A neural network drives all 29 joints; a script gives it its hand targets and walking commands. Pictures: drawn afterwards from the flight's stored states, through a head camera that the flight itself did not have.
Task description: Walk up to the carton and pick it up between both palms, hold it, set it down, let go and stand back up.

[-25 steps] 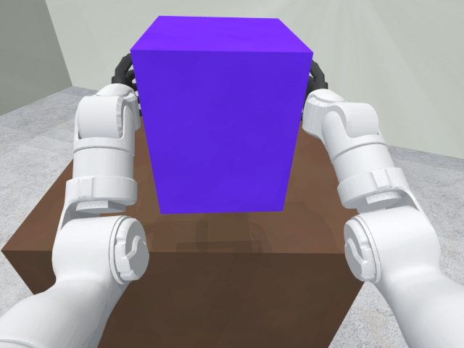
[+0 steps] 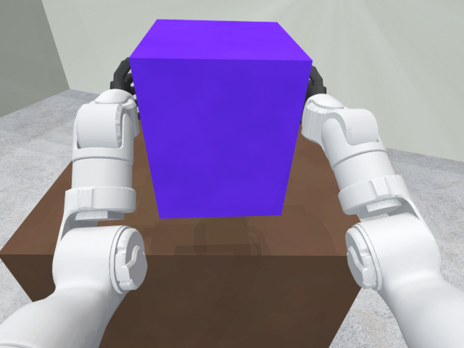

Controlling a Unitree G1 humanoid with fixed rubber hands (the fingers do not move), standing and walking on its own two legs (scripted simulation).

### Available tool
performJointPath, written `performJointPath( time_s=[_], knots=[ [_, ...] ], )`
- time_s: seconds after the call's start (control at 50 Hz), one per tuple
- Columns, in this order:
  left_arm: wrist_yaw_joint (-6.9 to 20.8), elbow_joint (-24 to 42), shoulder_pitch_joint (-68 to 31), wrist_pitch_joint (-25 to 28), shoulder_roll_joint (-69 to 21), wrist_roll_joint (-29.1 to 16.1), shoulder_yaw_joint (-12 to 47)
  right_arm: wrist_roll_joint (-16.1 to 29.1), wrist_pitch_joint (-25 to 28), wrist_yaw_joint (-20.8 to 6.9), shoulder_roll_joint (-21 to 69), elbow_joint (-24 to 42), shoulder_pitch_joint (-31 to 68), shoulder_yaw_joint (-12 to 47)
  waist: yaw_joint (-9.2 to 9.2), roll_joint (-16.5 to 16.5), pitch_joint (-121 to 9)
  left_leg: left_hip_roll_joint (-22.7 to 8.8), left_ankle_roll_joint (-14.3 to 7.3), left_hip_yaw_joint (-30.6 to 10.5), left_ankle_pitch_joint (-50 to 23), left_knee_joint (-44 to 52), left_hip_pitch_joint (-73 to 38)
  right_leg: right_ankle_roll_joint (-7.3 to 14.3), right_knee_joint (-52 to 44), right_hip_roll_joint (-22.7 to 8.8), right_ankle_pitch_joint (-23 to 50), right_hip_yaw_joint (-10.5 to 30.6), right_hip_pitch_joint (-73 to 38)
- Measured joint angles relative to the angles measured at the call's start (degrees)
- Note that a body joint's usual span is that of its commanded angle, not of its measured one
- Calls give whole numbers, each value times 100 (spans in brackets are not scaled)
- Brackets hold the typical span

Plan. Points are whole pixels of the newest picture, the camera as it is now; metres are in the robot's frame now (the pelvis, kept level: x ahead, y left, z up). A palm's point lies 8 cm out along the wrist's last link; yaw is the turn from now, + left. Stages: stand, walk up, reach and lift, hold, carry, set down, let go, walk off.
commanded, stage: hold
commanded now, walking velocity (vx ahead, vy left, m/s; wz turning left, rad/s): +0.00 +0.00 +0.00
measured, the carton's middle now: (219, 118) +0.39 +0.01 +0.27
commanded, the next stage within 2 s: none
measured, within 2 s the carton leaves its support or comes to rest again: neither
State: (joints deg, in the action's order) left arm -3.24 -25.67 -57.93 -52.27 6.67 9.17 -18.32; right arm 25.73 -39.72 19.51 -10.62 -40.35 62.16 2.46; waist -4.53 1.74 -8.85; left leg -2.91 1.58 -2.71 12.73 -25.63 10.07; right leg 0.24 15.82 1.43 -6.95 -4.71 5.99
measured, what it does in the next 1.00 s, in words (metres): stands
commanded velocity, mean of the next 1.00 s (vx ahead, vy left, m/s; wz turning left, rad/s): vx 0.00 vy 0.00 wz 0.00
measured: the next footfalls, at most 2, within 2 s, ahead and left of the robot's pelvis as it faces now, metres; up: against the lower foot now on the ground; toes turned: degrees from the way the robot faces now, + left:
none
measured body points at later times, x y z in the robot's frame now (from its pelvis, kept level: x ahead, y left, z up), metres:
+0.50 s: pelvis +0.00 +0.00 +0.00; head -0.09 +0.01 +0.44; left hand +0.39 +0.15 +0.31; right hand +0.38 -0.15 +0.31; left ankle +0.01 +0.13 -0.75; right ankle +0.02 -0.12 -0.75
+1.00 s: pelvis +0.00 +0.00 +0.00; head -0.07 +0.01 +0.44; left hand +0.40 +0.15 +0.30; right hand +0.40 -0.14 +0.30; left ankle +0.01 +0.13 -0.75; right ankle +0.02 -0.12 -0.75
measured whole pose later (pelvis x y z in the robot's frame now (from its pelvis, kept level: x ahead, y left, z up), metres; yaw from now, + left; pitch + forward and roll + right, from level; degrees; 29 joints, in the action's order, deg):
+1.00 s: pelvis +0.00 +0.00 +0.00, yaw +0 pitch -2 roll -2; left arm -3.1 -28.8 -60.3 -51.3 6.6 10.2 -19.9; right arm 25.0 -39.6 19.1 -10.5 -42.9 64.1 1.3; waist -3.7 1.8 -8.4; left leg -2.9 1.5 -2.4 12.6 -25.4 10.5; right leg 0.3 16.1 1.5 -7.0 -4.2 6.8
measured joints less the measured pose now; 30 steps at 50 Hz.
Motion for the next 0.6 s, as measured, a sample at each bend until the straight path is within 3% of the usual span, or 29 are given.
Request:
performJointPath(
  time_s=[0.12, 0.4, 0.6],
  knots=[
    [21, 7, 80, -53, -138, 163, -137, -101, -40, -19, 108, -6, -151, -180, -72, -69, 5, 21, -15, 20, 7, 44, -163, 1, 51, -24, -53, 17, -113],
    [29, -381, -225, 27, -72, 222, -207, -193, -2, -109, 90, -316, 81, -228, 48, -50, -81, -5, -11, 98, -42, 80, -97, 21, 108, -2, -24, 101, 29],
    [73, -479, -257, 88, 9, 177, -160, -227, 6, -98, 104, -318, 92, -175, 10, -70, -68, 2, 12, 9, -72, 106, -70, 35, 47, -2, -8, 16, 6]
  ],
)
